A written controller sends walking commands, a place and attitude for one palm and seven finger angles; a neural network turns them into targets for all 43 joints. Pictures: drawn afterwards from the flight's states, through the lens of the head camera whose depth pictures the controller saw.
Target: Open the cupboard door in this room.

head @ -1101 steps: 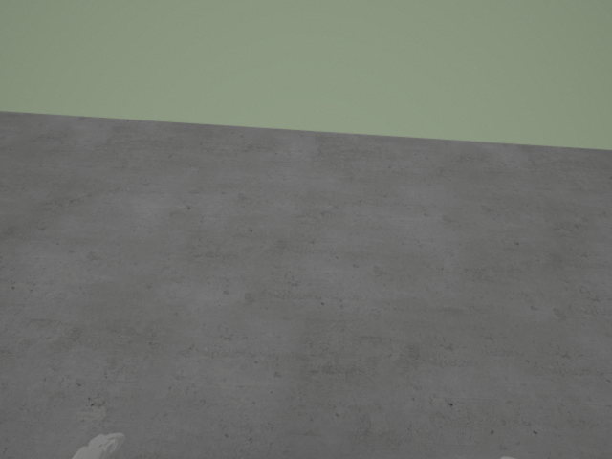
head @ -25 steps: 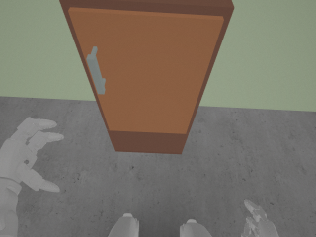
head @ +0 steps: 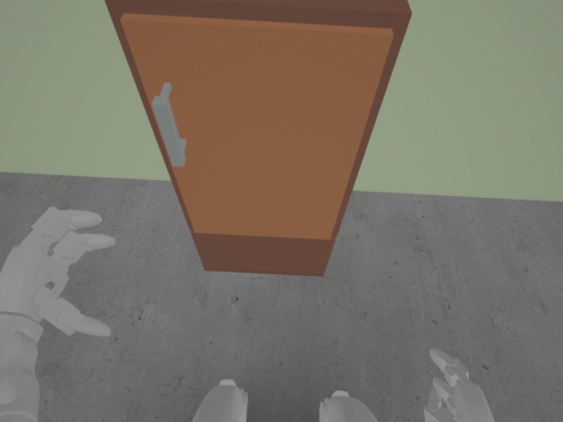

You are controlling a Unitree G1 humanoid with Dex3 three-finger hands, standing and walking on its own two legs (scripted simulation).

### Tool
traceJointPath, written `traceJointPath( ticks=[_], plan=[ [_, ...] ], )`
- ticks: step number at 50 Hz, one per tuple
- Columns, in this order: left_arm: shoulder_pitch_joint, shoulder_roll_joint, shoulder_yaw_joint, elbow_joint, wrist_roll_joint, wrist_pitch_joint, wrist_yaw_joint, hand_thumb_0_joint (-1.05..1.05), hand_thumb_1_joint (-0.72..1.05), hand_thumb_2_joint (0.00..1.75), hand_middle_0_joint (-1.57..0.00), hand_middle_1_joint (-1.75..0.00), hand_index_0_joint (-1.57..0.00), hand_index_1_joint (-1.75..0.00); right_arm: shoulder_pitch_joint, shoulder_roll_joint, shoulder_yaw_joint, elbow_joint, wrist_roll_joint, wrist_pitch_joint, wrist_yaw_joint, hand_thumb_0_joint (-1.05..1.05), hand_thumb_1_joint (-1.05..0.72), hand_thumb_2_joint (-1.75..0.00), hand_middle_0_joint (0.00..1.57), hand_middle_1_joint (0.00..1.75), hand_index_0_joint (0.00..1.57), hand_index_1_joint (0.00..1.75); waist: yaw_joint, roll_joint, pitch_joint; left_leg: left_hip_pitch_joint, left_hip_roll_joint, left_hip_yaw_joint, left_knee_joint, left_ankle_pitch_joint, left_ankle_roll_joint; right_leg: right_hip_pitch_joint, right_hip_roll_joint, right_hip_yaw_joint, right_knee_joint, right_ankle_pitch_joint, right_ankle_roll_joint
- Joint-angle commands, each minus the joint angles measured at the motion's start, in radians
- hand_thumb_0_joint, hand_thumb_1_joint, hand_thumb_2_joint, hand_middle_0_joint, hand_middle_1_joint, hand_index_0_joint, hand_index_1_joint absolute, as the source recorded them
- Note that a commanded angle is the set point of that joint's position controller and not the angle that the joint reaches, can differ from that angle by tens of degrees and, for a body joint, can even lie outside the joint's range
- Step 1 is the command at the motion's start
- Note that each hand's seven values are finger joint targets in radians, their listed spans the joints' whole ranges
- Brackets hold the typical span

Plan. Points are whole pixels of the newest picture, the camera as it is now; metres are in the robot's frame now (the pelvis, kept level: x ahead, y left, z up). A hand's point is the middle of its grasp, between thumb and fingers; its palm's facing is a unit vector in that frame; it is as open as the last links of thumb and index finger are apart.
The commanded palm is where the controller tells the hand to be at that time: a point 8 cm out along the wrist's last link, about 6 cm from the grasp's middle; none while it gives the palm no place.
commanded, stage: move the hooked fingers beside the handle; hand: left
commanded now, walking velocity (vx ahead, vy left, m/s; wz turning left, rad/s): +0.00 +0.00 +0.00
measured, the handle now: (173, 126) +0.58 +0.23 +0.04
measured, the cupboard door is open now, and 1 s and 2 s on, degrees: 0 0 0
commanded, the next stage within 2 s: none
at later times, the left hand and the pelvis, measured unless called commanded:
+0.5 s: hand (95, 222) +0.36 +0.28 +0.05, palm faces +0.04 -1.00 -0.04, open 13.9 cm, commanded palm +0.35 +0.33 +0.05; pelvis +0.00 +0.01 +0.00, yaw -1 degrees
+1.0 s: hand (115, 184) +0.43 +0.28 +0.05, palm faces +0.00 -1.00 -0.03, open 14.0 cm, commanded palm +0.42 +0.32 +0.05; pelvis -0.01 +0.02 -0.01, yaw -2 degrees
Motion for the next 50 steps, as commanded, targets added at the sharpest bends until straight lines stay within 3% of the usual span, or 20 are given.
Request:
traceJointPath(
  ticks=[1, 2, 5, 8, 14, 15, 21, 24, 26, 27, 28, 30, 34, 37, 39, 41, 44, 48, 50],
  plan=[
    [-0.354, 0.286, 0.089, -0.152, -0.011, -0.074, 0.003, 0.0, -0.5, 0.3, -0.3, -1.2, -0.3, -1.2, 0.01, -0.148, -0.06, -0.1, 0.007, -0.051, -0.024, 0.0, -0.9, -0.9, 0.2, 0.3, 0.2, 0.3, -0.029, 0.071, -0.238, 0.148, -0.044, 0.004, -0.143, 0.18, 0.036, 0.097, 0.039, 0.075, -0.161, 0.132, -0.008],
    [-0.381, 0.269, 0.069, -0.15, -0.01, -0.078, 0.004, 0.0, -0.5, 0.3, -0.3, -1.2, -0.3, -1.2, 0.01, -0.147, -0.06, -0.097, 0.007, -0.054, -0.027, 0.0, -0.9, -0.9, 0.2, 0.3, 0.2, 0.3, -0.034, 0.072, -0.25, 0.157, -0.043, 0.001, -0.144, 0.172, 0.036, 0.087, 0.038, 0.072, -0.159, 0.123, -0.007],
    [-0.399, 0.28, 0.069, -0.136, 0.0, -0.079, 0.003, 0.0, -0.5, 0.3, -0.3, -1.2, -0.3, -1.2, 0.022, -0.151, -0.063, -0.091, 0.005, -0.057, -0.029, 0.0, -0.9, -0.9, 0.2, 0.3, 0.2, 0.3, -0.016, 0.1, -0.321, 0.208, -0.041, -0.004, -0.15, 0.22, 0.033, 0.095, 0.039, 0.058, -0.138, 0.171, -0.014],
    [-0.386, 0.273, 0.051, -0.1, 0.018, -0.053, 0.006, 0.0, -0.5, 0.3, -0.3, -1.2, -0.3, -1.2, 0.03, -0.154, -0.066, -0.091, 0.006, -0.048, -0.024, 0.0, -0.9, -0.9, 0.2, 0.3, 0.2, 0.3, -0.012, 0.1, -0.327, 0.224, -0.04, -0.008, -0.168, 0.239, 0.031, 0.09, 0.036, 0.046, -0.14, 0.19, -0.013],
    [-0.411, 0.342, 0.129, -0.023, 0.024, -0.027, 0.049, 0.0, -0.5, 0.3, -0.3, -1.2, -0.3, -1.2, 0.045, -0.158, -0.067, -0.096, 0.003, -0.018, -0.015, 0.0, -0.9, -0.9, 0.2, 0.3, 0.2, 0.3, 0.001, 0.038, -0.326, 0.169, -0.041, 0.002, -0.166, 0.258, 0.032, 0.135, 0.038, 0.05, -0.138, 0.22, -0.01],
    [-0.427, 0.34, 0.126, -0.031, 0.03, -0.036, 0.054, 0.0, -0.5, 0.3, -0.3, -1.2, -0.3, -1.2, 0.043, -0.154, -0.066, -0.097, 0.002, -0.013, -0.013, 0.0, -0.9, -0.9, 0.2, 0.3, 0.2, 0.3, 0.001, 0.059, -0.339, 0.174, -0.042, 0.007, -0.166, 0.274, 0.031, 0.143, 0.036, 0.051, -0.135, 0.24, -0.009],
    [-0.51, 0.354, 0.124, 0.039, 0.048, -0.086, 0.049, 0.0, -0.5, 0.3, -0.3, -1.2, -0.3, -1.2, 0.075, -0.159, -0.071, -0.066, -0.001, 0.008, -0.008, 0.0, -0.9, -0.9, 0.2, 0.3, 0.2, 0.3, -0.029, 0.052, -0.338, 0.169, -0.038, 0.012, -0.149, 0.283, 0.034, 0.125, 0.043, 0.059, -0.132, 0.26, -0.006],
    [-0.588, 0.335, 0.08, 0.062, 0.055, -0.093, 0.019, 0.0, -0.5, 0.3, -0.3, -1.2, -0.3, -1.2, 0.084, -0.163, -0.073, -0.052, -0.001, 0.015, -0.01, 0.0, -0.9, -0.9, 0.2, 0.3, 0.2, 0.3, -0.044, 0.104, -0.346, 0.192, -0.036, 0.006, -0.142, 0.301, 0.035, 0.091, 0.043, 0.055, -0.124, 0.267, -0.013],
    [-0.63, 0.327, 0.065, 0.087, 0.057, -0.089, 0.005, 0.0, -0.5, 0.3, -0.3, -1.2, -0.3, -1.2, 0.093, -0.168, -0.077, -0.042, 0.0, 0.02, -0.01, 0.0, -0.9, -0.9, 0.2, 0.3, 0.2, 0.3, -0.053, 0.1, -0.356, 0.219, -0.032, -0.002, -0.145, 0.3, 0.034, 0.061, 0.043, 0.048, -0.127, 0.255, -0.01],
    [-0.642, 0.35, 0.079, 0.099, 0.059, -0.088, 0.004, 0.0, -0.5, 0.3, -0.3, -1.2, -0.3, -1.2, 0.097, -0.172, -0.079, -0.037, 0.0, 0.021, -0.011, 0.0, -0.9, -0.9, 0.2, 0.3, 0.2, 0.3, -0.048, 0.107, -0.359, 0.225, -0.029, -0.008, -0.148, 0.295, 0.031, 0.05, 0.043, 0.046, -0.127, 0.241, -0.013],
    [-0.669, 0.335, 0.061, 0.103, 0.06, -0.09, 0.002, 0.0, -0.5, 0.3, -0.3, -1.2, -0.3, -1.2, 0.096, -0.171, -0.078, -0.032, 0.0, 0.023, -0.012, 0.0, -0.9, -0.9, 0.2, 0.3, 0.2, 0.3, -0.055, 0.117, -0.354, 0.239, -0.029, -0.012, -0.15, 0.297, 0.031, 0.034, 0.042, 0.044, -0.129, 0.236, -0.014],
    [-0.697, 0.351, 0.072, 0.103, 0.062, -0.094, 0.005, 0.0, -0.5, 0.3, -0.3, -1.2, -0.3, -1.2, 0.109, -0.175, -0.08, -0.027, -0.003, 0.027, -0.011, 0.0, -0.9, -0.9, 0.2, 0.3, 0.2, 0.3, -0.049, 0.12, -0.397, 0.274, -0.025, -0.022, -0.145, 0.333, 0.027, 0.021, 0.043, 0.037, -0.118, 0.246, -0.016],
    [-0.771, 0.388, 0.095, 0.166, 0.082, -0.099, 0.037, 0.0, -0.5, 0.3, -0.3, -1.2, -0.3, -1.2, 0.116, -0.176, -0.075, -0.019, -0.007, 0.041, -0.008, 0.0, -0.9, -0.9, 0.2, 0.3, 0.2, 0.3, -0.051, 0.116, -0.372, 0.236, -0.026, -0.025, -0.14, 0.312, 0.028, 0.007, 0.044, 0.035, -0.108, 0.228, -0.018],
    [-0.775, 0.464, 0.155, 0.24, 0.107, -0.098, 0.054, 0.0, -0.5, 0.3, -0.3, -1.2, -0.3, -1.2, 0.129, -0.18, -0.075, -0.019, -0.009, 0.059, -0.005, 0.0, -0.9, -0.9, 0.2, 0.3, 0.2, 0.3, -0.042, 0.073, -0.383, 0.195, -0.026, -0.018, -0.134, 0.316, 0.03, 0.046, 0.043, 0.041, -0.103, 0.249, -0.013],
    [-0.804, 0.442, 0.132, 0.225, 0.115, -0.107, 0.054, 0.0, -0.5, 0.3, -0.3, -1.2, -0.3, -1.2, 0.132, -0.176, -0.075, -0.026, -0.012, 0.065, 0.001, 0.0, -0.9, -0.9, 0.2, 0.3, 0.2, 0.3, -0.043, 0.134, -0.421, 0.233, -0.026, -0.015, -0.124, 0.349, 0.028, 0.023, 0.045, 0.041, -0.091, 0.263, -0.017],
    [-0.837, 0.461, 0.133, 0.251, 0.125, -0.113, 0.049, 0.0, -0.5, 0.3, -0.3, -1.2, -0.3, -1.2, 0.141, -0.179, -0.074, -0.017, -0.013, 0.077, 0.005, 0.0, -0.9, -0.9, 0.2, 0.3, 0.2, 0.3, -0.054, 0.132, -0.426, 0.243, -0.02, -0.016, -0.119, 0.357, 0.026, 0.013, 0.047, 0.041, -0.094, 0.269, -0.014],
    [-0.916, 0.426, 0.089, 0.29, 0.129, -0.12, 0.037, 0.0, -0.5, 0.3, -0.3, -1.2, -0.3, -1.2, 0.151, -0.18, -0.073, -0.007, -0.013, 0.086, 0.005, 0.0, -0.9, -0.9, 0.2, 0.3, 0.2, 0.3, -0.076, 0.14, -0.402, 0.248, -0.016, -0.027, -0.114, 0.347, 0.027, -0.037, 0.05, 0.034, -0.091, 0.245, -0.017],
    [-0.983, 0.419, 0.062, 0.388, 0.149, -0.11, 0.036, 0.0, -0.5, 0.3, -0.3, -1.2, -0.3, -1.2, 0.166, -0.19, -0.074, 0.01, -0.013, 0.102, 0.003, 0.0, -0.9, -0.9, 0.2, 0.3, 0.2, 0.3, -0.1, 0.101, -0.378, 0.217, -0.015, -0.036, -0.112, 0.273, 0.032, -0.084, 0.048, 0.031, -0.097, 0.187, -0.012],
    [-1.008, 0.468, 0.097, 0.435, 0.154, -0.108, 0.04, 0.0, -0.5, 0.3, -0.3, -1.2, -0.3, -1.2, 0.175, -0.196, -0.071, 0.017, -0.015, 0.11, 0.0, 0.0, -0.9, -0.9, 0.2, 0.3, 0.2, 0.3, -0.1, 0.089, -0.378, 0.191, -0.016, -0.035, -0.104, 0.258, 0.035, -0.085, 0.048, 0.036, -0.096, 0.18, -0.011]
  ],
)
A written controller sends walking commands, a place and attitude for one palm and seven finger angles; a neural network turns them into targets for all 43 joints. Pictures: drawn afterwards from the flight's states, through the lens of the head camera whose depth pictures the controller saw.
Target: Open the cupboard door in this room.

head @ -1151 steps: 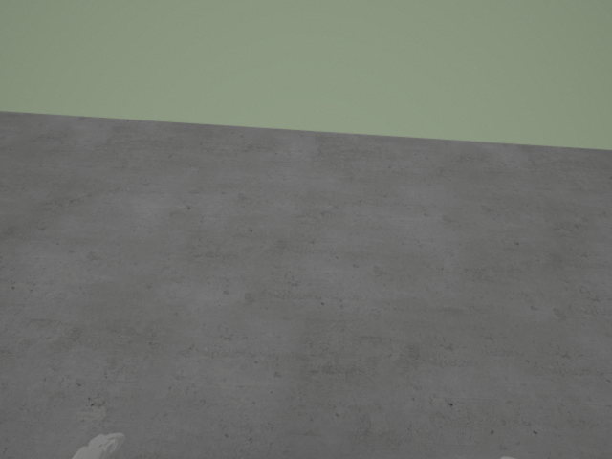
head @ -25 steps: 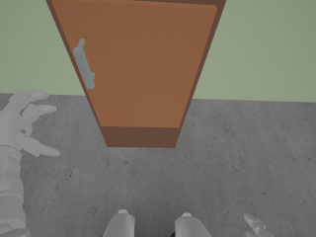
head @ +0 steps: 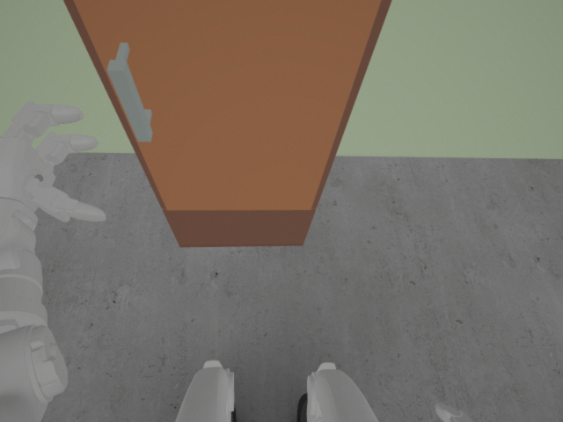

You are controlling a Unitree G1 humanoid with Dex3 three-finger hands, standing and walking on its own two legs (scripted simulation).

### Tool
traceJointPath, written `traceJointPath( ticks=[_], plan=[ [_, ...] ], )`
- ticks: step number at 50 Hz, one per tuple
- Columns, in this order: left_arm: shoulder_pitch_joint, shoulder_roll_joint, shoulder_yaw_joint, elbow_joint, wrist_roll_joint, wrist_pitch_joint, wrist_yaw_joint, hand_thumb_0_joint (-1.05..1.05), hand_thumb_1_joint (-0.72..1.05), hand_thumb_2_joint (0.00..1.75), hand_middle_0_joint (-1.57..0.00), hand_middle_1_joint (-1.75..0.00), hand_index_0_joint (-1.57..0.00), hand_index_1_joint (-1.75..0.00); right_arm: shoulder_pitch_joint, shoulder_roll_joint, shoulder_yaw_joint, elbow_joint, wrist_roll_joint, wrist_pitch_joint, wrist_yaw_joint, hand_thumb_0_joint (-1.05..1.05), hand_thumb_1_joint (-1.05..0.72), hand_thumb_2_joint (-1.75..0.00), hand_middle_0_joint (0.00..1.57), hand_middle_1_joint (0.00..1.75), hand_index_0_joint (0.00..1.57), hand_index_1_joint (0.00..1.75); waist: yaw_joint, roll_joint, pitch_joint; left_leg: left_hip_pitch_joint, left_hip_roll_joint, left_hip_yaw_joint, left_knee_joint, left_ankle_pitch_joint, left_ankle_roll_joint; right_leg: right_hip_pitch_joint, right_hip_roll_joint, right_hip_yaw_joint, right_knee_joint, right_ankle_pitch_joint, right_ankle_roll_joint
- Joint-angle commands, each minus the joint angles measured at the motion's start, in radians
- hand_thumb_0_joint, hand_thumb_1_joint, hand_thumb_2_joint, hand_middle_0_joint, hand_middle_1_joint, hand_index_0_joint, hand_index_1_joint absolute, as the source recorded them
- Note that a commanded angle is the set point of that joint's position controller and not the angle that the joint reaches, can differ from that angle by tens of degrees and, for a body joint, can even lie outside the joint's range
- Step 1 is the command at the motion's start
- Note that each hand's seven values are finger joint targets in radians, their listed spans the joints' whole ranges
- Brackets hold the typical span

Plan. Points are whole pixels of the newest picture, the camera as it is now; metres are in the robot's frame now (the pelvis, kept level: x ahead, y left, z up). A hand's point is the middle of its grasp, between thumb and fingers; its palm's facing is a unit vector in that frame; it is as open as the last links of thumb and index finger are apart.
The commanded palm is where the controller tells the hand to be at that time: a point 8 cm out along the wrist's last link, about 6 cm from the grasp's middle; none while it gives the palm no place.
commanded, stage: move the hooked fingers beside the handle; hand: left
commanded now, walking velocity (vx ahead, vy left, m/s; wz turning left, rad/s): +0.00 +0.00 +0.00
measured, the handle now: (134, 95) +0.58 +0.23 +0.05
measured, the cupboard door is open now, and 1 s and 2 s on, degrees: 0 0 0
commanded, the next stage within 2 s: slide the fingers in behind the handle in 1.32 s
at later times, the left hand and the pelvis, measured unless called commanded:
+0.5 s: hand (79, 123) +0.51 +0.29 +0.06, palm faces +0.04 -1.00 -0.03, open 14.0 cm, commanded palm +0.50 +0.33 +0.05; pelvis -0.01 +0.00 -0.02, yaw -2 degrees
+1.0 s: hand (75, 124) +0.51 +0.30 +0.05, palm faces +0.02 -1.00 -0.01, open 14.0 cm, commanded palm +0.51 +0.32 +0.05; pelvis +0.01 +0.01 -0.01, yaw -2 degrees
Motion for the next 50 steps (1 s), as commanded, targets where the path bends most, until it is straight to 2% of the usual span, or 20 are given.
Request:
traceJointPath(
  ticks=[1, 3, 7, 10, 14, 16, 18, 20, 21, 26, 28, 31, 34, 36, 37, 40, 44, 46, 47, 50],
  plan=[
    [-0.442, 0.33, 0.058, -0.122, 0.002, -0.058, 0.003, 0.0, -0.5, 0.3, -0.3, -1.2, -0.3, -1.2, 0.115, -0.196, -0.071, -0.06, 0.002, -0.016, -0.02, 0.0, -0.9, -0.9, 0.2, 0.3, 0.2, 0.3, -0.027, 0.114, -0.394, 0.33, -0.02, -0.055, -0.148, 0.262, 0.014, 0.067, 0.043, 0.017, -0.121, 0.165, -0.031],
    [-0.46, 0.362, 0.079, -0.11, 0.012, -0.061, 0.01, 0.0, -0.5, 0.3, -0.3, -1.2, -0.3, -1.2, 0.122, -0.193, -0.067, -0.061, 0.0, -0.01, -0.02, 0.0, -0.9, -0.9, 0.2, 0.3, 0.2, 0.3, -0.026, 0.109, -0.425, 0.311, -0.023, -0.049, -0.132, 0.277, 0.018, 0.089, 0.043, 0.022, -0.114, 0.183, -0.028],
    [-0.523, 0.437, 0.111, -0.14, 0.034, -0.086, 0.02, 0.0, -0.5, 0.3, -0.3, -1.2, -0.3, -1.2, 0.135, -0.195, -0.063, -0.056, -0.008, 0.003, -0.015, 0.0, -0.9, -0.9, 0.2, 0.3, 0.2, 0.3, -0.023, 0.192, -0.5, 0.355, -0.019, -0.052, -0.11, 0.333, 0.014, 0.08, 0.046, 0.026, -0.096, 0.212, -0.029],
    [-0.525, 0.468, 0.127, -0.093, 0.042, -0.076, 0.017, 0.0, -0.5, 0.3, -0.3, -1.2, -0.3, -1.2, 0.148, -0.199, -0.059, -0.053, -0.009, 0.017, -0.015, 0.0, -0.9, -0.9, 0.2, 0.3, 0.2, 0.3, -0.029, 0.176, -0.505, 0.339, -0.016, -0.053, -0.102, 0.355, 0.017, 0.09, 0.05, 0.026, -0.09, 0.235, -0.027],
    [-0.549, 0.463, 0.094, 0.012, 0.049, -0.023, -0.006, 0.0, -0.5, 0.3, -0.3, -1.2, -0.3, -1.2, 0.16, -0.204, -0.049, -0.054, -0.003, 0.032, -0.017, 0.0, -0.9, -0.9, 0.2, 0.3, 0.2, 0.3, -0.066, 0.14, -0.427, 0.254, -0.016, -0.044, -0.089, 0.302, 0.028, 0.072, 0.052, 0.03, -0.102, 0.221, -0.022],
    [-0.603, 0.52, 0.107, 0.035, 0.065, -0.004, -0.011, 0.0, -0.5, 0.3, -0.3, -1.2, -0.3, -1.2, 0.167, -0.212, -0.043, -0.055, -0.003, 0.038, -0.021, 0.0, -0.9, -0.9, 0.2, 0.3, 0.2, 0.3, -0.076, 0.133, -0.427, 0.199, -0.015, -0.042, -0.074, 0.272, 0.032, 0.078, 0.052, 0.037, -0.098, 0.208, -0.017],
    [-0.633, 0.553, 0.119, 0.028, 0.073, -0.006, -0.01, 0.0, -0.5, 0.3, -0.3, -1.2, -0.3, -1.2, 0.176, -0.214, -0.041, -0.056, -0.006, 0.04, -0.024, 0.0, -0.9, -0.9, 0.2, 0.3, 0.2, 0.3, -0.082, 0.141, -0.454, 0.2, -0.013, -0.044, -0.062, 0.284, 0.035, 0.074, 0.053, 0.039, -0.093, 0.211, -0.017],
    [-0.674, 0.573, 0.126, -0.017, 0.078, -0.029, -0.012, 0.0, -0.5, 0.3, -0.3, -1.2, -0.3, -1.2, 0.191, -0.216, -0.041, -0.051, -0.013, 0.043, -0.021, 0.0, -0.9, -0.9, 0.2, 0.3, 0.2, 0.3, -0.073, 0.215, -0.527, 0.283, -0.008, -0.058, -0.053, 0.351, 0.027, 0.039, 0.056, 0.028, -0.072, 0.234, -0.025],
    [-0.696, 0.554, 0.105, -0.022, 0.078, -0.034, -0.014, 0.0, -0.5, 0.3, -0.3, -1.2, -0.3, -1.2, 0.19, -0.215, -0.042, -0.048, -0.013, 0.043, -0.017, 0.0, -0.9, -0.9, 0.2, 0.3, 0.2, 0.3, -0.086, 0.246, -0.532, 0.304, -0.007, -0.06, -0.044, 0.361, 0.025, 0.006, 0.056, 0.028, -0.071, 0.23, -0.024],
    [-0.726, 0.599, 0.124, 0.054, 0.087, 0.003, -0.022, 0.0, -0.5, 0.3, -0.3, -1.2, -0.3, -1.2, 0.206, -0.225, -0.032, -0.04, -0.012, 0.06, -0.016, 0.0, -0.9, -0.9, 0.2, 0.3, 0.2, 0.3, -0.103, 0.226, -0.515, 0.278, -0.001, -0.07, -0.029, 0.369, 0.026, -0.016, 0.059, 0.017, -0.065, 0.232, -0.021],
    [-0.666, 0.582, 0.106, 0.099, 0.102, 0.041, -0.026, 0.0, -0.5, 0.3, -0.3, -1.2, -0.3, -1.2, 0.212, -0.222, -0.027, -0.055, -0.01, 0.068, -0.015, 0.0, -0.9, -0.9, 0.2, 0.3, 0.2, 0.3, -0.092, 0.214, -0.492, 0.251, -0.004, -0.067, -0.038, 0.361, 0.028, -0.001, 0.059, 0.013, -0.068, 0.234, -0.021],
    [-0.661, 0.568, 0.09, 0.042, 0.117, 0.049, -0.021, 0.0, -0.5, 0.3, -0.3, -1.2, -0.3, -1.2, 0.221, -0.221, -0.03, -0.062, -0.017, 0.079, -0.008, 0.0, -0.9, -0.9, 0.2, 0.3, 0.2, 0.3, -0.085, 0.263, -0.531, 0.325, 0.003, -0.077, -0.041, 0.416, 0.021, -0.043, 0.059, 0.001, -0.059, 0.246, -0.024],
    [-0.675, 0.65, 0.182, -0.045, 0.093, 0.013, -0.006, 0.0, -0.5, 0.3, -0.3, -1.2, -0.3, -1.2, 0.225, -0.223, -0.034, -0.067, -0.023, 0.082, -0.003, 0.0, -0.9, -0.9, 0.2, 0.3, 0.2, 0.3, -0.068, 0.256, -0.598, 0.337, 0.006, -0.081, -0.031, 0.46, 0.021, 0.003, 0.065, 0.004, -0.048, 0.28, -0.027],
    [-0.695, 0.649, 0.196, -0.111, 0.083, -0.015, 0.001, 0.0, -0.5, 0.3, -0.3, -1.2, -0.3, -1.2, 0.227, -0.222, -0.041, -0.061, -0.024, 0.085, 0.004, 0.0, -0.9, -0.9, 0.2, 0.3, 0.2, 0.3, -0.063, 0.294, -0.65, 0.41, 0.008, -0.092, -0.041, 0.508, 0.012, -0.002, 0.066, 0.0, -0.051, 0.289, -0.027],
    [-0.698, 0.603, 0.164, -0.116, 0.081, -0.02, 0.0, 0.0, -0.5, 0.3, -0.3, -1.2, -0.3, -1.2, 0.222, -0.216, -0.042, -0.058, -0.023, 0.085, 0.01, 0.0, -0.9, -0.9, 0.2, 0.3, 0.2, 0.3, -0.073, 0.304, -0.636, 0.429, 0.009, -0.092, -0.043, 0.502, 0.01, -0.024, 0.068, -0.001, -0.058, 0.278, -0.027],
    [-0.667, 0.591, 0.158, -0.066, 0.091, -0.007, 0.006, 0.0, -0.5, 0.3, -0.3, -1.2, -0.3, -1.2, 0.226, -0.218, -0.043, -0.044, -0.022, 0.093, 0.011, 0.0, -0.9, -0.9, 0.2, 0.3, 0.2, 0.3, -0.08, 0.286, -0.559, 0.43, 0.013, -0.096, -0.063, 0.471, 0.008, -0.045, 0.069, -0.008, -0.077, 0.246, -0.028],
    [-0.611, 0.508, 0.099, -0.046, 0.091, 0.026, -0.005, 0.0, -0.5, 0.3, -0.3, -1.2, -0.3, -1.2, 0.23, -0.213, -0.045, -0.049, -0.021, 0.098, 0.012, 0.0, -0.9, -0.9, 0.2, 0.3, 0.2, 0.3, -0.078, 0.294, -0.527, 0.459, 0.012, -0.103, -0.084, 0.498, 0.007, -0.057, 0.067, -0.018, -0.091, 0.249, -0.031],
    [-0.581, 0.489, 0.092, -0.01, 0.084, 0.037, -0.009, 0.0, -0.5, 0.3, -0.3, -1.2, -0.3, -1.2, 0.226, -0.213, -0.045, -0.051, -0.019, 0.102, 0.011, 0.0, -0.9, -0.9, 0.2, 0.3, 0.2, 0.3, -0.082, 0.243, -0.489, 0.423, 0.01, -0.096, -0.086, 0.469, 0.008, -0.054, 0.068, -0.019, -0.099, 0.245, -0.028],
    [-0.597, 0.47, 0.077, 0.005, 0.078, 0.038, -0.01, 0.0, -0.5, 0.3, -0.3, -1.2, -0.3, -1.2, 0.223, -0.213, -0.044, -0.053, -0.018, 0.101, 0.009, 0.0, -0.9, -0.9, 0.2, 0.3, 0.2, 0.3, -0.097, 0.2, -0.46, 0.386, 0.007, -0.095, -0.088, 0.426, 0.013, -0.05, 0.069, -0.017, -0.103, 0.232, -0.025],
    [-0.658, 0.462, 0.066, -0.003, 0.076, 0.013, 0.002, 0.0, -0.5, 0.3, -0.3, -1.2, -0.3, -1.2, 0.22, -0.213, -0.042, -0.051, -0.02, 0.095, 0.004, 0.0, -0.9, -0.9, 0.2, 0.3, 0.2, 0.3, -0.108, 0.223, -0.44, 0.383, 0.006, -0.098, -0.091, 0.396, 0.011, -0.08, 0.067, -0.018, -0.096, 0.21, -0.029]
  ],
)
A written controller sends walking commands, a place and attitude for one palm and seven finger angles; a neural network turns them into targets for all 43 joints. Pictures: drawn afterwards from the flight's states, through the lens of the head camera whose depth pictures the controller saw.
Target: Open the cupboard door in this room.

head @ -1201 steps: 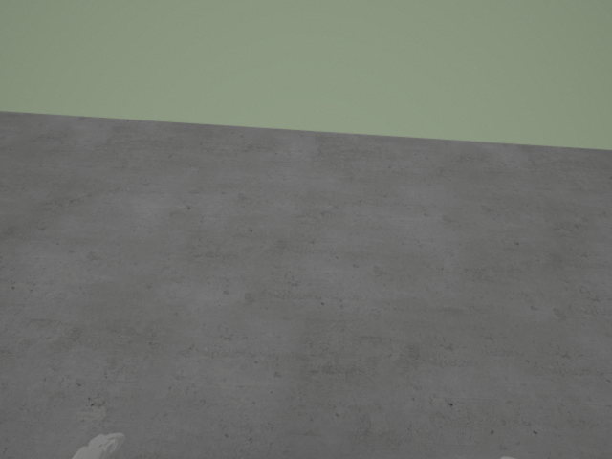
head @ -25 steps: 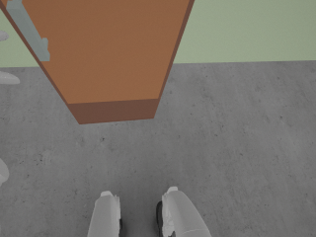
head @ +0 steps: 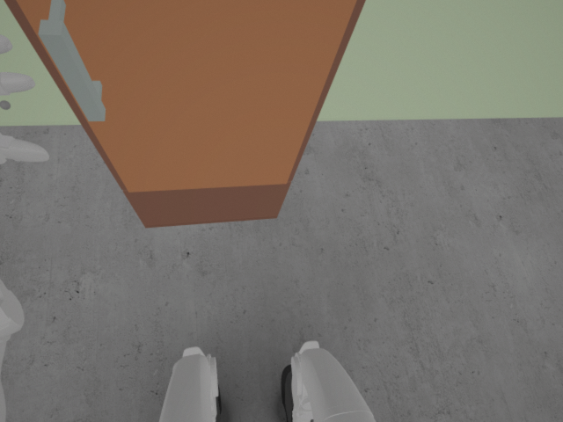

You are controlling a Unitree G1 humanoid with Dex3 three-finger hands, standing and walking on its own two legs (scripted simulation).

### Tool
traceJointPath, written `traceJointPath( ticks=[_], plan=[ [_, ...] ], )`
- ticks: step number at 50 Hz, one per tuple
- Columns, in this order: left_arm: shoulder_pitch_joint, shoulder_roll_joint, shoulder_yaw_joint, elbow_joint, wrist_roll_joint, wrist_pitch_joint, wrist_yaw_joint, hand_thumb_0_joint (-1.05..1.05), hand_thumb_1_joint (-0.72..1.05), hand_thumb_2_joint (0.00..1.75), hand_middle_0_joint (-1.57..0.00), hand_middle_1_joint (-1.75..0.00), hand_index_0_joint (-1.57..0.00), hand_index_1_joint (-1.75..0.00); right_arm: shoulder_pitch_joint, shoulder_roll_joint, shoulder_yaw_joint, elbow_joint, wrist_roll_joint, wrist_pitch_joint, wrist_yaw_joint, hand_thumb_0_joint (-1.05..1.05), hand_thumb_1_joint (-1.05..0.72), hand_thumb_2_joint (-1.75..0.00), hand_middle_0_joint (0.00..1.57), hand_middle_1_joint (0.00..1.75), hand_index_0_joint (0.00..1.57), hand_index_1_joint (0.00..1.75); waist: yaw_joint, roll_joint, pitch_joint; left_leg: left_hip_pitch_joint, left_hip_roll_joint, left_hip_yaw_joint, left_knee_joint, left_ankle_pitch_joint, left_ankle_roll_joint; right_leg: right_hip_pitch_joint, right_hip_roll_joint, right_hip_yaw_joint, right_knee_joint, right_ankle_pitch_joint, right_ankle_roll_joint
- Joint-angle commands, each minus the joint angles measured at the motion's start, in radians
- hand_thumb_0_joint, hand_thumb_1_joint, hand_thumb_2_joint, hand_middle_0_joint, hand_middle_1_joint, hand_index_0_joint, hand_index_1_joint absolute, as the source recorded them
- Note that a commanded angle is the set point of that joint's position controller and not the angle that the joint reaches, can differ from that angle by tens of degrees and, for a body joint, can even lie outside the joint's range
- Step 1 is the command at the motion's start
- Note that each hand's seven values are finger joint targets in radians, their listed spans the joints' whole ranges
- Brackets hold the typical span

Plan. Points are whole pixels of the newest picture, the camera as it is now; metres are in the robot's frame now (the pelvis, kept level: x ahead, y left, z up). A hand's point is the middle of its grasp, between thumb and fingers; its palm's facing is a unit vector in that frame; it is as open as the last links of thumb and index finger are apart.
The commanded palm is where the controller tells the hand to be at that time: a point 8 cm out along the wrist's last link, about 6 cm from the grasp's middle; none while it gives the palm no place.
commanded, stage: move the hooked fingers beside the handle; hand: left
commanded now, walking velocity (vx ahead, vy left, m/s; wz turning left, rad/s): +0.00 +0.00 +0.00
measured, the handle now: (78, 65) +0.56 +0.23 +0.07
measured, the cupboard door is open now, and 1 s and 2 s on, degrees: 0 0 0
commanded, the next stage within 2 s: slide the fingers in behind the handle in 0.32 s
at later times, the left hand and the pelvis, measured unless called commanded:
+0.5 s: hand (14, 97) +0.51 +0.29 +0.07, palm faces +0.08 -1.00 -0.02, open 13.9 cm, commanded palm +0.49 +0.32 +0.06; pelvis +0.00 -0.01 +0.00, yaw +0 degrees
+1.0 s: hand (48, 103) +0.51 +0.26 +0.06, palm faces +0.07 -1.00 -0.01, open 13.9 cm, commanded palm +0.49 +0.29 +0.06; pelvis +0.00 -0.01 +0.00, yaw +0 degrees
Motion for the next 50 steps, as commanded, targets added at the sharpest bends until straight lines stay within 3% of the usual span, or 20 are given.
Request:
traceJointPath(
  ticks=[1, 6, 8, 10, 13, 16, 20, 22, 23, 24, 25, 26, 28, 31, 33, 35, 39, 43, 47, 50],
  plan=[
    [-0.401, 0.278, 0.019, -0.188, -0.023, -0.084, 0.013, 0.0, -0.5, 0.3, -0.3, -1.2, -0.3, -1.2, 0.175, -0.219, -0.084, -0.028, -0.002, -0.02, -0.022, 0.0, -0.9, -0.9, 0.2, 0.3, 0.2, 0.3, -0.009, 0.226, -0.443, 0.522, -0.013, -0.08, -0.147, 0.415, -0.009, 0.035, 0.045, -0.004, -0.098, 0.198, -0.049],
    [-0.428, 0.285, 0.022, -0.247, -0.009, -0.135, 0.035, 0.0, -0.5, 0.3, -0.3, -1.2, -0.3, -1.2, 0.175, -0.216, -0.086, -0.02, -0.012, -0.017, -0.016, 0.0, -0.9, -0.9, 0.2, 0.3, 0.2, 0.3, 0.001, 0.297, -0.523, 0.614, -0.009, -0.096, -0.135, 0.502, -0.026, 0.016, 0.041, -0.006, -0.078, 0.214, -0.055],
    [-0.399, 0.287, 0.034, -0.221, -0.015, -0.123, 0.033, 0.0, -0.5, 0.3, -0.3, -1.2, -0.3, -1.2, 0.171, -0.219, -0.087, -0.024, -0.009, -0.015, -0.015, 0.0, -0.9, -0.9, 0.2, 0.3, 0.2, 0.3, 0.003, 0.26, -0.527, 0.589, -0.011, -0.091, -0.133, 0.491, -0.02, 0.047, 0.042, -0.005, -0.082, 0.223, -0.051],
    [-0.391, 0.293, 0.032, -0.206, -0.012, -0.106, 0.025, 0.0, -0.5, 0.3, -0.3, -1.2, -0.3, -1.2, 0.174, -0.22, -0.084, -0.028, -0.006, -0.01, -0.017, 0.0, -0.9, -0.9, 0.2, 0.3, 0.2, 0.3, 0.006, 0.267, -0.545, 0.588, -0.013, -0.086, -0.126, 0.513, -0.017, 0.054, 0.041, -0.002, -0.078, 0.239, -0.051],
    [-0.404, 0.292, 0.017, -0.186, -0.002, -0.08, 0.027, 0.0, -0.5, 0.3, -0.3, -1.2, -0.3, -1.2, 0.169, -0.22, -0.08, -0.032, -0.003, -0.006, -0.021, 0.0, -0.9, -0.9, 0.2, 0.3, 0.2, 0.3, -0.006, 0.236, -0.498, 0.529, -0.015, -0.078, -0.13, 0.451, -0.009, 0.064, 0.041, -0.001, -0.084, 0.225, -0.046],
    [-0.429, 0.347, 0.057, -0.243, 0.0, -0.1, 0.036, 0.0, -0.5, 0.3, -0.3, -1.2, -0.3, -1.2, 0.172, -0.221, -0.081, -0.032, -0.008, -0.008, -0.023, 0.0, -0.9, -0.9, 0.2, 0.3, 0.2, 0.3, 0.006, 0.268, -0.562, 0.565, -0.013, -0.083, -0.119, 0.505, -0.013, 0.077, 0.042, 0.001, -0.072, 0.251, -0.049],
    [-0.414, 0.361, 0.085, -0.268, -0.016, -0.121, 0.035, 0.0, -0.5, 0.3, -0.3, -1.2, -0.3, -1.2, 0.174, -0.217, -0.082, -0.025, -0.009, -0.012, -0.018, 0.0, -0.9, -0.9, 0.2, 0.3, 0.2, 0.3, 0.012, 0.259, -0.603, 0.57, -0.012, -0.076, -0.104, 0.554, -0.01, 0.115, 0.046, 0.008, -0.069, 0.298, -0.047],
    [-0.365, 0.316, 0.056, -0.237, -0.022, -0.105, 0.02, 0.0, -0.5, 0.3, -0.3, -1.2, -0.3, -1.2, 0.17, -0.211, -0.082, -0.027, -0.003, -0.01, -0.014, 0.0, -0.9, -0.9, 0.2, 0.3, 0.2, 0.3, 0.012, 0.259, -0.576, 0.547, -0.016, -0.064, -0.11, 0.527, -0.006, 0.131, 0.046, 0.011, -0.081, 0.301, -0.044],
    [-0.344, 0.318, 0.061, -0.208, -0.024, -0.091, 0.014, 0.0, -0.5, 0.3, -0.3, -1.2, -0.3, -1.2, 0.171, -0.213, -0.082, -0.029, -0.002, -0.008, -0.014, 0.0, -0.9, -0.9, 0.2, 0.3, 0.2, 0.3, 0.011, 0.215, -0.551, 0.507, -0.018, -0.058, -0.112, 0.495, -0.002, 0.15, 0.047, 0.013, -0.086, 0.297, -0.042],
    [-0.33, 0.301, 0.044, -0.185, -0.022, -0.081, 0.006, 0.0, -0.5, 0.3, -0.3, -1.2, -0.3, -1.2, 0.173, -0.212, -0.081, -0.03, 0.0, -0.007, -0.016, 0.0, -0.9, -0.9, 0.2, 0.3, 0.2, 0.3, 0.008, 0.216, -0.536, 0.506, -0.018, -0.058, -0.114, 0.499, 0.001, 0.144, 0.047, 0.013, -0.086, 0.303, -0.044],
    [-0.343, 0.277, 0.018, -0.179, -0.024, -0.068, 0.001, 0.0, -0.5, 0.3, -0.3, -1.2, -0.3, -1.2, 0.172, -0.212, -0.08, -0.03, 0.004, -0.005, -0.017, 0.0, -0.9, -0.9, 0.2, 0.3, 0.2, 0.3, -0.003, 0.201, -0.508, 0.488, -0.018, -0.052, -0.119, 0.473, 0.003, 0.14, 0.047, 0.014, -0.096, 0.295, -0.04],
    [-0.337, 0.285, 0.025, -0.189, -0.022, -0.063, 0.0, 0.0, -0.5, 0.3, -0.3, -1.2, -0.3, -1.2, 0.173, -0.211, -0.081, -0.033, 0.003, -0.004, -0.018, 0.0, -0.9, -0.9, 0.2, 0.3, 0.2, 0.3, 0.006, 0.204, -0.508, 0.482, -0.019, -0.052, -0.124, 0.467, 0.002, 0.154, 0.046, 0.013, -0.096, 0.295, -0.04],
    [-0.342, 0.248, -0.002, -0.192, -0.028, -0.058, 0.002, 0.0, -0.5, 0.3, -0.3, -1.2, -0.3, -1.2, 0.17, -0.209, -0.083, -0.034, 0.004, -0.008, -0.018, 0.0, -0.9, -0.9, 0.2, 0.3, 0.2, 0.3, -0.002, 0.201, -0.491, 0.482, -0.019, -0.051, -0.128, 0.441, 0.004, 0.132, 0.046, 0.013, -0.103, 0.274, -0.04],
    [-0.371, 0.263, 0.026, -0.23, -0.037, -0.088, 0.02, 0.0, -0.5, 0.3, -0.3, -1.2, -0.3, -1.2, 0.172, -0.209, -0.087, -0.029, 0.0, -0.013, -0.018, 0.0, -0.9, -0.9, 0.2, 0.3, 0.2, 0.3, 0.004, 0.203, -0.528, 0.5, -0.019, -0.059, -0.122, 0.446, 0.0, 0.124, 0.047, 0.014, -0.095, 0.261, -0.043],
    [-0.402, 0.244, 0.016, -0.229, -0.04, -0.104, 0.037, 0.0, -0.5, 0.3, -0.3, -1.2, -0.3, -1.2, 0.17, -0.205, -0.087, -0.019, -0.001, -0.018, -0.02, 0.0, -0.9, -0.9, 0.2, 0.3, 0.2, 0.3, -0.011, 0.18, -0.497, 0.478, -0.018, -0.055, -0.122, 0.418, 0.003, 0.123, 0.046, 0.016, -0.1, 0.248, -0.04],
    [-0.414, 0.261, 0.025, -0.26, -0.03, -0.125, 0.052, 0.0, -0.5, 0.3, -0.3, -1.2, -0.3, -1.2, 0.171, -0.205, -0.087, -0.018, -0.005, -0.021, -0.017, 0.0, -0.9, -0.9, 0.2, 0.3, 0.2, 0.3, 0.005, 0.242, -0.536, 0.518, -0.02, -0.059, -0.124, 0.433, -0.005, 0.112, 0.045, 0.016, -0.089, 0.241, -0.047],
    [-0.413, 0.219, -0.013, -0.228, -0.011, -0.116, 0.075, 0.0, -0.5, 0.3, -0.3, -1.2, -0.3, -1.2, 0.169, -0.2, -0.084, -0.017, -0.005, -0.021, -0.014, 0.0, -0.9, -0.9, 0.2, 0.3, 0.2, 0.3, -0.005, 0.228, -0.496, 0.505, -0.021, -0.061, -0.13, 0.402, -0.002, 0.098, 0.043, 0.015, -0.092, 0.218, -0.049],
    [-0.4, 0.255, 0.016, -0.247, -0.01, -0.104, 0.09, 0.0, -0.5, 0.3, -0.3, -1.2, -0.3, -1.2, 0.162, -0.201, -0.082, -0.026, -0.003, -0.02, -0.015, 0.0, -0.9, -0.9, 0.2, 0.3, 0.2, 0.3, 0.012, 0.238, -0.539, 0.493, -0.025, -0.051, -0.132, 0.415, -0.004, 0.151, 0.04, 0.021, -0.092, 0.249, -0.045],
    [-0.393, 0.247, 0.02, -0.271, -0.016, -0.115, 0.097, 0.0, -0.5, 0.3, -0.3, -1.2, -0.3, -1.2, 0.16, -0.2, -0.084, -0.029, -0.005, -0.021, -0.012, 0.0, -0.9, -0.9, 0.2, 0.3, 0.2, 0.3, 0.01, 0.22, -0.551, 0.504, -0.022, -0.049, -0.13, 0.434, -0.003, 0.163, 0.041, 0.021, -0.092, 0.269, -0.042],
    [-0.372, 0.205, 0.002, -0.269, -0.021, -0.121, 0.097, 0.0, -0.5, 0.3, -0.3, -1.2, -0.3, -1.2, 0.163, -0.194, -0.087, -0.027, -0.005, -0.022, -0.008, 0.0, -0.9, -0.9, 0.2, 0.3, 0.2, 0.3, 0.01, 0.209, -0.551, 0.514, -0.023, -0.049, -0.132, 0.455, -0.004, 0.168, 0.044, 0.018, -0.092, 0.287, -0.043]
  ],
)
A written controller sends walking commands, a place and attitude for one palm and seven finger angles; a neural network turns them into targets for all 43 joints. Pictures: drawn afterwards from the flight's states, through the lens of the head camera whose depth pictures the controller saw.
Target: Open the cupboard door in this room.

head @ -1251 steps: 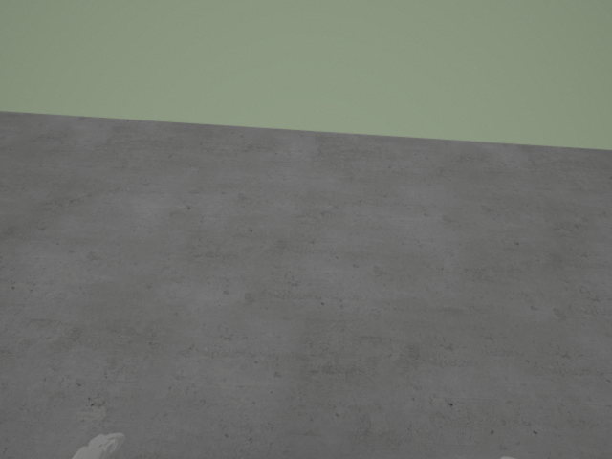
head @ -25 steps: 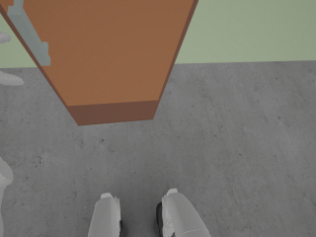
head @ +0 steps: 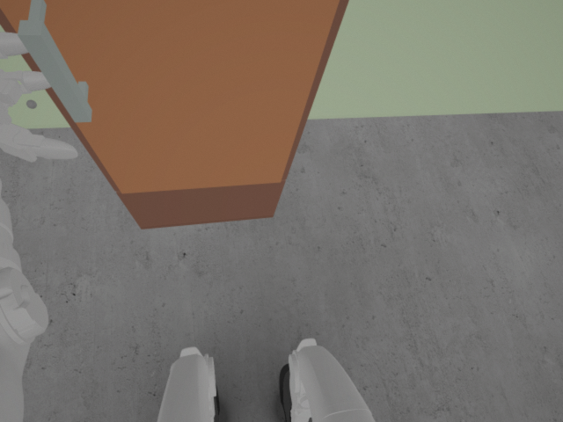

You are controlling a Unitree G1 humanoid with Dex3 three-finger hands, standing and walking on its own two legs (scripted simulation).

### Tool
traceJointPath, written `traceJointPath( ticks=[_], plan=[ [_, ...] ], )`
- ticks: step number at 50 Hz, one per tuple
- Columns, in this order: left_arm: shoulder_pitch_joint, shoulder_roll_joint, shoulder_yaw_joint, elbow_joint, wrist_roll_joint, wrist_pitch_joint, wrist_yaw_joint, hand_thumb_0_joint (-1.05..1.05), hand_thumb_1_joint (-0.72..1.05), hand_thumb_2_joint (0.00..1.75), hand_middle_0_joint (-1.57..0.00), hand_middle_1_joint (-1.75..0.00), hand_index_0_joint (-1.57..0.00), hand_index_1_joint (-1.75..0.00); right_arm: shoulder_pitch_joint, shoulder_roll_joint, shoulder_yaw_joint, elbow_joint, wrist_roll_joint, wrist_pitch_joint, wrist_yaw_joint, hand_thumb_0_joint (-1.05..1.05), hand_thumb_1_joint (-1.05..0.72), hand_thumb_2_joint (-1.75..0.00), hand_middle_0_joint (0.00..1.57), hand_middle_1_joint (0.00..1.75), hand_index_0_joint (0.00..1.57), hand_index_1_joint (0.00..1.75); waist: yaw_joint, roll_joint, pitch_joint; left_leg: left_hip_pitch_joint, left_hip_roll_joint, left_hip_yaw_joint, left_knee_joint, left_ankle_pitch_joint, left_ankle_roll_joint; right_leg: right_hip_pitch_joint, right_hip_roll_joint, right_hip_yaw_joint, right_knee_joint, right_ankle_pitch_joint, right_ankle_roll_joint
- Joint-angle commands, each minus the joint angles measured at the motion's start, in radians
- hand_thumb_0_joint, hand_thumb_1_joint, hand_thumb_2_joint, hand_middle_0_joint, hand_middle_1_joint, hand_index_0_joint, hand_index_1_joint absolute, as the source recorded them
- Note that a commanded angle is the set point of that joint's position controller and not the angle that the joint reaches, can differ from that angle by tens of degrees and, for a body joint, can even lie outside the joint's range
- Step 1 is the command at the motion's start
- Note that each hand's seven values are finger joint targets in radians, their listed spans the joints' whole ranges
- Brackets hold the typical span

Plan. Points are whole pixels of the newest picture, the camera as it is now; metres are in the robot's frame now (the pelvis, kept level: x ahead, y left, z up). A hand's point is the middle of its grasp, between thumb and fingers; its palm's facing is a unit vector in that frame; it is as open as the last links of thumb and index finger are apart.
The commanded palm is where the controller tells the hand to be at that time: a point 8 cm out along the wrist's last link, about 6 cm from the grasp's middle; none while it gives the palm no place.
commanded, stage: slide the fingers in behind the handle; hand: left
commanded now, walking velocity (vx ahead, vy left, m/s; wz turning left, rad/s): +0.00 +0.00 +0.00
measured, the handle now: (62, 66) +0.56 +0.24 +0.07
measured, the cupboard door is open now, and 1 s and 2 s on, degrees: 0 0 0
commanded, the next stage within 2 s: close the thumb around the handle in 1.02 s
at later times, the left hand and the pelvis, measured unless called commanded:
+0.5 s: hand (66, 103) +0.52 +0.23 +0.06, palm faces +0.06 -1.00 -0.02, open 14.0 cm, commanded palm +0.49 +0.27 +0.06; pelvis +0.00 +0.00 +0.00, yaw +0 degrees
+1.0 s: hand (76, 104) +0.51 +0.22 +0.06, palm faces +0.08 -1.00 -0.03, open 13.9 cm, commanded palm +0.49 +0.26 +0.06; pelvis +0.01 -0.01 +0.00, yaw +1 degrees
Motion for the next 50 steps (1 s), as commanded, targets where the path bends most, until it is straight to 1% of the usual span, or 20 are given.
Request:
traceJointPath(
  ticks=[1, 2, 7, 10, 11, 13, 18, 21, 22, 25, 26, 27, 31, 35, 39, 42, 44, 46, 47, 50],
  plan=[
    [-0.362, 0.27, 0.007, -0.219, -0.026, -0.074, 0.002, 0.0, -0.5, 0.3, -0.3, -1.2, -0.3, -1.2, 0.183, -0.194, -0.078, -0.031, 0.003, -0.014, -0.009, 0.0, -0.9, -0.9, 0.2, 0.3, 0.2, 0.3, 0.022, 0.207, -0.544, 0.51, -0.028, -0.049, -0.143, 0.447, 0.008, 0.172, 0.038, 0.014, -0.12, 0.286, -0.031],
    [-0.378, 0.237, -0.017, -0.227, -0.031, -0.074, 0.002, 0.0, -0.5, 0.3, -0.3, -1.2, -0.3, -1.2, 0.179, -0.192, -0.079, -0.029, 0.002, -0.016, -0.008, 0.0, -0.9, -0.9, 0.2, 0.3, 0.2, 0.3, 0.009, 0.214, -0.533, 0.512, -0.028, -0.049, -0.144, 0.429, 0.009, 0.157, 0.037, 0.013, -0.125, 0.274, -0.029],
    [-0.391, 0.202, -0.034, -0.191, -0.04, -0.065, 0.009, 0.0, -0.5, 0.3, -0.3, -1.2, -0.3, -1.2, 0.186, -0.195, -0.082, -0.017, 0.003, -0.017, -0.012, 0.0, -0.9, -0.9, 0.2, 0.3, 0.2, 0.3, 0.002, 0.173, -0.482, 0.488, -0.029, -0.054, -0.158, 0.379, 0.009, 0.14, 0.035, 0.01, -0.136, 0.235, -0.03],
    [-0.393, 0.223, -0.013, -0.233, -0.033, -0.084, 0.027, 0.0, -0.5, 0.3, -0.3, -1.2, -0.3, -1.2, 0.193, -0.193, -0.084, -0.02, -0.002, -0.018, -0.012, 0.0, -0.9, -0.9, 0.2, 0.3, 0.2, 0.3, 0.02, 0.206, -0.537, 0.535, -0.029, -0.059, -0.158, 0.435, 0.005, 0.143, 0.034, 0.009, -0.121, 0.259, -0.035],
    [-0.383, 0.176, -0.044, -0.226, -0.03, -0.088, 0.033, 0.0, -0.5, 0.3, -0.3, -1.2, -0.3, -1.2, 0.187, -0.185, -0.084, -0.022, -0.002, -0.019, -0.007, 0.0, -0.9, -0.9, 0.2, 0.3, 0.2, 0.3, 0.017, 0.21, -0.528, 0.547, -0.031, -0.058, -0.157, 0.439, 0.003, 0.129, 0.036, 0.007, -0.124, 0.255, -0.035],
    [-0.412, 0.156, -0.057, -0.235, -0.026, -0.101, 0.049, 0.0, -0.5, 0.3, -0.3, -1.2, -0.3, -1.2, 0.183, -0.184, -0.086, -0.013, -0.005, -0.022, -0.005, 0.0, -0.9, -0.9, 0.2, 0.3, 0.2, 0.3, 0.007, 0.213, -0.509, 0.547, -0.028, -0.061, -0.157, 0.412, 0.0, 0.104, 0.034, 0.005, -0.125, 0.23, -0.035],
    [-0.413, 0.213, -0.013, -0.2, -0.01, -0.102, 0.081, 0.0, -0.5, 0.3, -0.3, -1.2, -0.3, -1.2, 0.184, -0.187, -0.082, -0.018, -0.006, -0.02, -0.008, 0.0, -0.9, -0.9, 0.2, 0.3, 0.2, 0.3, 0.012, 0.178, -0.519, 0.486, -0.035, -0.05, -0.151, 0.389, 0.007, 0.158, 0.031, 0.016, -0.12, 0.242, -0.033],
    [-0.428, 0.15, -0.059, -0.211, -0.001, -0.106, 0.092, 0.0, -0.5, 0.3, -0.3, -1.2, -0.3, -1.2, 0.184, -0.179, -0.083, -0.018, -0.009, -0.02, 0.0, 0.0, -0.9, -0.9, 0.2, 0.3, 0.2, 0.3, 0.005, 0.218, -0.525, 0.533, -0.033, -0.054, -0.15, 0.417, 0.002, 0.123, 0.032, 0.009, -0.118, 0.246, -0.034],
    [-0.422, 0.192, -0.029, -0.219, 0.002, -0.109, 0.098, 0.0, -0.5, 0.3, -0.3, -1.2, -0.3, -1.2, 0.186, -0.186, -0.082, -0.018, -0.011, -0.018, 0.0, 0.0, -0.9, -0.9, 0.2, 0.3, 0.2, 0.3, 0.017, 0.215, -0.534, 0.53, -0.031, -0.057, -0.152, 0.423, 0.0, 0.137, 0.031, 0.01, -0.114, 0.249, -0.036],
    [-0.406, 0.15, -0.043, -0.26, -0.01, -0.117, 0.1, 0.0, -0.5, 0.3, -0.3, -1.2, -0.3, -1.2, 0.189, -0.179, -0.087, -0.026, -0.011, -0.016, 0.005, 0.0, -0.9, -0.9, 0.2, 0.3, 0.2, 0.3, 0.021, 0.208, -0.598, 0.569, -0.033, -0.055, -0.147, 0.489, 0.0, 0.171, 0.034, 0.01, -0.11, 0.305, -0.034],
    [-0.375, 0.144, -0.042, -0.246, -0.012, -0.113, 0.1, 0.0, -0.5, 0.3, -0.3, -1.2, -0.3, -1.2, 0.188, -0.18, -0.089, -0.026, -0.009, -0.013, 0.005, 0.0, -0.9, -0.9, 0.2, 0.3, 0.2, 0.3, 0.027, 0.201, -0.598, 0.564, -0.033, -0.052, -0.146, 0.493, -0.001, 0.176, 0.035, 0.011, -0.11, 0.309, -0.035],
    [-0.407, 0.105, -0.076, -0.261, -0.018, -0.114, 0.101, 0.0, -0.5, 0.3, -0.3, -1.2, -0.3, -1.2, 0.183, -0.176, -0.088, -0.023, -0.009, -0.013, 0.007, 0.0, -0.9, -0.9, 0.2, 0.3, 0.2, 0.3, 0.008, 0.193, -0.573, 0.56, -0.032, -0.052, -0.15, 0.475, 0.0, 0.167, 0.034, 0.01, -0.118, 0.303, -0.032],
    [-0.41, 0.084, -0.083, -0.248, -0.018, -0.11, 0.111, 0.0, -0.5, 0.3, -0.3, -1.2, -0.3, -1.2, 0.19, -0.174, -0.093, -0.011, -0.008, -0.012, 0.007, 0.0, -0.9, -0.9, 0.2, 0.3, 0.2, 0.3, 0.005, 0.177, -0.544, 0.549, -0.033, -0.05, -0.155, 0.451, 0.001, 0.164, 0.036, 0.01, -0.126, 0.293, -0.032],
    [-0.413, 0.102, -0.069, -0.197, -0.004, -0.107, 0.136, 0.0, -0.5, 0.3, -0.3, -1.2, -0.3, -1.2, 0.192, -0.173, -0.088, -0.011, -0.009, -0.012, 0.006, 0.0, -0.9, -0.9, 0.2, 0.3, 0.2, 0.3, 0.002, 0.145, -0.492, 0.49, -0.038, -0.042, -0.157, 0.401, 0.007, 0.168, 0.035, 0.016, -0.129, 0.271, -0.03],
    [-0.397, 0.169, -0.022, -0.212, 0.008, -0.126, 0.145, 0.0, -0.5, 0.3, -0.3, -1.2, -0.3, -1.2, 0.193, -0.172, -0.085, -0.022, -0.014, -0.013, 0.003, 0.0, -0.9, -0.9, 0.2, 0.3, 0.2, 0.3, 0.022, 0.164, -0.532, 0.474, -0.044, -0.031, -0.146, 0.436, 0.011, 0.222, 0.031, 0.028, -0.115, 0.322, -0.033],
    [-0.354, 0.165, -0.021, -0.234, 0.006, -0.14, 0.136, 0.0, -0.5, 0.3, -0.3, -1.2, -0.3, -1.2, 0.185, -0.167, -0.085, -0.033, -0.011, -0.011, 0.008, 0.0, -0.9, -0.9, 0.2, 0.3, 0.2, 0.3, 0.037, 0.159, -0.574, 0.48, -0.044, -0.024, -0.141, 0.467, 0.008, 0.259, 0.031, 0.031, -0.108, 0.363, -0.03],
    [-0.374, 0.129, -0.043, -0.252, -0.006, -0.147, 0.126, 0.0, -0.5, 0.3, -0.3, -1.2, -0.3, -1.2, 0.186, -0.163, -0.089, -0.031, -0.011, -0.011, 0.011, 0.0, -0.9, -0.9, 0.2, 0.3, 0.2, 0.3, 0.028, 0.177, -0.574, 0.501, -0.044, -0.025, -0.138, 0.477, 0.009, 0.249, 0.033, 0.03, -0.108, 0.369, -0.032],
    [-0.352, 0.14, -0.033, -0.232, -0.015, -0.136, 0.117, 0.0, -0.5, 0.3, -0.3, -1.2, -0.3, -1.2, 0.18, -0.169, -0.09, -0.028, -0.005, -0.009, 0.008, 0.0, -0.9, -0.9, 0.2, 0.3, 0.2, 0.3, 0.027, 0.15, -0.556, 0.469, -0.044, -0.019, -0.142, 0.438, 0.01, 0.265, 0.034, 0.036, -0.12, 0.357, -0.027],
    [-0.354, 0.127, -0.049, -0.203, -0.017, -0.125, 0.111, 0.0, -0.5, 0.3, -0.3, -1.2, -0.3, -1.2, 0.179, -0.171, -0.089, -0.026, -0.002, -0.008, 0.005, 0.0, -0.9, -0.9, 0.2, 0.3, 0.2, 0.3, 0.013, 0.111, -0.518, 0.439, -0.045, -0.018, -0.147, 0.404, 0.013, 0.261, 0.033, 0.035, -0.128, 0.338, -0.024],
    [-0.377, 0.131, -0.05, -0.2, -0.021, -0.112, 0.101, 0.0, -0.5, 0.3, -0.3, -1.2, -0.3, -1.2, 0.18, -0.171, -0.089, -0.023, 0.001, -0.011, 0.0, 0.0, -0.9, -0.9, 0.2, 0.3, 0.2, 0.3, 0.015, 0.13, -0.507, 0.42, -0.048, -0.012, -0.149, 0.369, 0.016, 0.264, 0.031, 0.043, -0.136, 0.318, -0.024]
  ],
)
